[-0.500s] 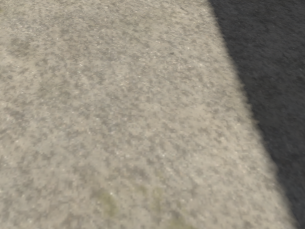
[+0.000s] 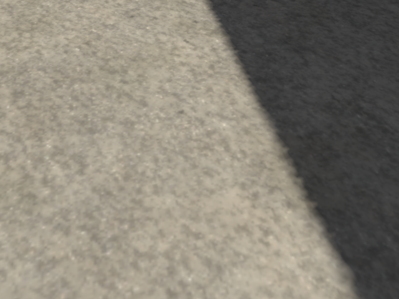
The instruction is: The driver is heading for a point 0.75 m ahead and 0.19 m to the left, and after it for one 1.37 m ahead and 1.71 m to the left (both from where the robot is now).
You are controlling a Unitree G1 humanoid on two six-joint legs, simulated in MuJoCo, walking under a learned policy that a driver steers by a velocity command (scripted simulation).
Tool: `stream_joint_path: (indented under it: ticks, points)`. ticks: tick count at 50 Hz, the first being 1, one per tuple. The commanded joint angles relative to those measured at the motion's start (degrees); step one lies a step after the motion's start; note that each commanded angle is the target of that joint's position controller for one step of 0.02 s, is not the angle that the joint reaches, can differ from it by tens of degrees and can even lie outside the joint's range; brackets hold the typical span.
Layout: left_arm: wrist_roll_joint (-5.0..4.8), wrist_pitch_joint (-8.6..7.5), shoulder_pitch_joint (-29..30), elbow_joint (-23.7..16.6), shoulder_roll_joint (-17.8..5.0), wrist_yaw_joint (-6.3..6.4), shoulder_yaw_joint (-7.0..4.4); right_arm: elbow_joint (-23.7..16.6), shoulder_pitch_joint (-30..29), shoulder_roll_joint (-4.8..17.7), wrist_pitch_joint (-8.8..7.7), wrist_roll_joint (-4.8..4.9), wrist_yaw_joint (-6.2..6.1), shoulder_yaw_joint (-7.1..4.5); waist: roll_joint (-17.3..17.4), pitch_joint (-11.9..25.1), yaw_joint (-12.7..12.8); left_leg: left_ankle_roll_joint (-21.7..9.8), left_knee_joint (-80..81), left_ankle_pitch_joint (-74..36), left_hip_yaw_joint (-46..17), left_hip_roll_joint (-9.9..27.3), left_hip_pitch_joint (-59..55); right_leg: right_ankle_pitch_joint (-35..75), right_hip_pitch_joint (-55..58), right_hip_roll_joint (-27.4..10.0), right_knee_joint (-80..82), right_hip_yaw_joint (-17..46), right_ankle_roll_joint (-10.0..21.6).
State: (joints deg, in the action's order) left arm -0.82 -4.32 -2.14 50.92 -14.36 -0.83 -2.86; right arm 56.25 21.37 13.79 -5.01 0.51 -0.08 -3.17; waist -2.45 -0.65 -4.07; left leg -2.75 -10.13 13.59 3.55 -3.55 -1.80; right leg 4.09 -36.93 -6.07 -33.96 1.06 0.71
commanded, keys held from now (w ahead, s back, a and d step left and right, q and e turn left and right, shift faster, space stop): w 0.06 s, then w+q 0.92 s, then q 0.02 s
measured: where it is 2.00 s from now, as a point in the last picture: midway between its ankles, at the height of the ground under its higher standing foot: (152, 233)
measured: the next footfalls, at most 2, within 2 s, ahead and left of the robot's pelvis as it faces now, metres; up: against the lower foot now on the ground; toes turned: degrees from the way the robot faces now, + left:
right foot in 0.12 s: +0.26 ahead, -0.14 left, +0.00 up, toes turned -2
left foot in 0.68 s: +0.52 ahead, +0.13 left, +0.00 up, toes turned +21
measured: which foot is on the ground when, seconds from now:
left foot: down 0.00-0.12, up 0.14-0.66, down 0.68-1.00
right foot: up 0.00-0.10, down 0.12-0.70, up 0.72-1.00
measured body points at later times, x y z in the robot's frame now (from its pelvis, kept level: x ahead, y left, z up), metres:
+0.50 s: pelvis +0.28 -0.05 +0.00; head +0.30 -0.04 +0.45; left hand +0.25 +0.22 -0.14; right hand +0.46 -0.29 -0.12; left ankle +0.42 +0.15 -0.68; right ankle +0.22 -0.14 -0.74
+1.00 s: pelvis +0.55 +0.06 +0.00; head +0.57 +0.10 +0.45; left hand +0.61 +0.39 -0.09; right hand +0.73 -0.16 -0.11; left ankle +0.49 +0.11 -0.74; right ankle +0.79 -0.04 -0.68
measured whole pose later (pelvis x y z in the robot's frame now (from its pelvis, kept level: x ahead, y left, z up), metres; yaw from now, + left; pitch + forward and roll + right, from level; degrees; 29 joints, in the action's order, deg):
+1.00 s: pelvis +0.55 +0.06 +0.00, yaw +28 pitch +2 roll -1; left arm 0.5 -5.6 -1.1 45.4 -16.4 0.3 -4.1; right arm 45.3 18.4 14.6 -3.2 0.9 -0.3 -4.6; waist -1.8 -2.1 -3.1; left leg -5.4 -19.2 12.0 -5.6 -6.2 8.3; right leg -2.5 -37.7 -5.9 -41.1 5.6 -3.3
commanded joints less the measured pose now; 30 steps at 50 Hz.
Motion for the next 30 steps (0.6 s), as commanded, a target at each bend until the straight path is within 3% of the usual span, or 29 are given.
stream_joint_path:
  ticks: [1, 4, 5, 6, 7, 8, 9, 10, 11, 12, 14, 17, 20, 23, 27, 30]
  points:
    - [-0.34, -1.26, 7.8, -5.5, -3.6, -0.99, -0.36, -0.6, 2.9, 9.5, 0.32, 0.4, -0.57, -2.17, 5.9, -4.7, 0.1, -8.0, 1.2, -17.2, -6.9, 17.8, -0.9, -1.6, -1.9, 1.0, 3.5, -0.5, 1.3]
    - [-0.35, -1.78, 4.3, -5.2, -6.1, -1.54, -1.32, -0.6, 1.5, 10.5, 1.15, 0.6, -0.88, -2.68, 7.4, -2.0, 3.3, -6.5, -5.2, -29.9, -7.4, 18.9, -3.8, -7.8, 5.8, 3.3, 5.4, -1.8, 3.5]
    - [-0.24, -1.9, -1.8, -3.6, -7.6, -1.34, -2.35, -0.9, 0.2, 10.4, 1.48, 0.63, -0.86, -2.58, 7.6, 1.5, 6.9, -5.6, -12.1, -38.2, -6.5, 17.2, -2.4, -7.9, 14.8, 5.2, 6.7, -3.3, 4.6]
    - [0.04, -1.95, -12.2, -0.6, -10.7, -0.83, -3.86, -1.6, -0.3, 8.8, 1.64, 0.27, -0.83, -1.88, 6.5, 8.1, 11.2, -3.9, -23.9, -37.1, -4.8, 13.8, 4.0, -6.4, 30.2, 4.0, 5.4, -2.0, 6.5]
    - [1.27, -1.9, -21.1, 1.0, -15.9, -0.27, -5.19, -3.0, 3.7, 4.5, 1.14, -0.47, -0.55, -0.46, -2.5, 17.4, 11.4, -0.4, -45.3, -17.3, -1.8, 7.3, 24.0, -9.5, 53.2, -10.3, 4.5, 16.3, 12.5]
    - [0.89, -1.6, -23.1, 1.6, -15.2, -0.53, -4.68, -2.3, 7.5, 0.5, 0.03, 0.11, -0.33, 0.81, -12.7, 24.0, 10.2, 1.0, -58.9, 20.4, -7.2, 0.3, 37.6, -19.0, 62.0, -18.4, 13.3, 37.5, 17.0]
    - [0.43, -1.73, -20.7, 1.4, -10.5, -0.38, -3.35, -2.8, 2.3, 7.3, -0.7, 1.95, -0.26, -1.07, -7.6, 17.3, 11.2, 0.1, -64.6, 19.4, -12.1, 3.6, 42.8, -24.5, 56.4, -16.3, 15.9, 33.9, 14.0]
    - [0.27, -1.88, -15.5, 0.5, -8.5, -0.17, -2.71, -4.3, -1.9, 8.9, -1.01, 2.69, -0.43, -1.6, -5.6, 9.6, 9.9, -0.7, -64.2, 13.7, -10.4, 6.5, 44.8, -22.5, 47.7, -15.0, 17.6, 25.4, 11.6]
    - [0.65, -2.1, -11.2, -0.1, -6.6, -0.22, -2.12, -4.5, -3.8, 8.5, -0.87, 2.17, -0.85, -1.82, -2.3, 5.8, 8.0, -0.7, -61.6, 8.4, -9.6, 9.1, 42.3, -19.3, 39.5, -13.0, 19.9, 19.5, 10.3]
    - [1.07, -2.4, -8.6, -0.2, -5.0, -0.33, -1.73, -4.3, -3.5, 7.5, -0.23, 1.69, -1.11, -2.23, -2.6, 3.0, 6.1, -0.6, -58.9, 5.0, -9.7, 10.8, 39.1, -16.2, 33.5, -11.1, 22.2, 14.0, 9.2]
    - [1.71, -2.74, -7.1, 0.6, -3.8, -0.39, -1.6, -3.6, -1.1, 4.5, 1.42, 1.76, -0.96, -2.21, -3.8, 1.7, 3.8, -0.6, -56.9, 1.8, -9.8, 12.2, 34.5, -12.7, 28.0, -8.9, 25.2, 7.3, 8.6]
    - [1.88, -3.12, -8.3, 1.8, -5.7, 0.39, -2.23, -5.2, -3.7, 3.9, 2.81, 1.43, -1.05, -2.49, -1.8, -0.9, 3.3, 0.2, -53.4, -4.0, -10.2, 12.6, 38.5, -6.2, 26.8, -8.6, 27.2, 0.6, 9.3]
    - [2.03, -2.8, -9.9, 2.3, -6.7, 1.39, -2.5, -7.0, -7.7, 3.8, 2.57, 0.95, -0.46, -2.59, -0.6, -2.2, 4.0, 1.1, -45.0, -12.2, -10.3, 11.9, 42.1, -2.2, 29.3, -8.0, 27.8, -4.1, 8.9]
    - [1.66, -2.31, -11.1, 2.3, -7.8, 2.07, -2.64, -9.0, -13.3, 2.8, 2.21, 0.68, 0.69, -1.95, 0.4, -3.5, 5.6, 1.0, -35.8, -17.8, -6.2, 11.2, 41.2, -0.3, 31.1, -7.5, 28.3, -8.7, 7.9]
    - [0.85, -0.86, -16.1, 3.6, -9.0, 2.43, -3.12, -12.9, -20.6, 1.8, 2.19, 0.67, 2.2, -1.08, 1.5, -5.8, 8.3, -0.2, -29.1, -15.6, -2.7, 10.3, 44.8, 4.9, 40.0, -9.9, 25.6, -11.5, 7.8]
    - [0.27, 0.54, -15.9, 3.2, -10.4, 2.55, -3.6, -15.4, -21.8, 2.8, 2.32, 0.91, 3.41, -1.35, 0.0, -4.8, 6.9, -2.2, -26.7, -8.8, 1.0, 7.5, 41.8, 20.2, 44.5, -11.2, 19.6, -13.9, 6.8]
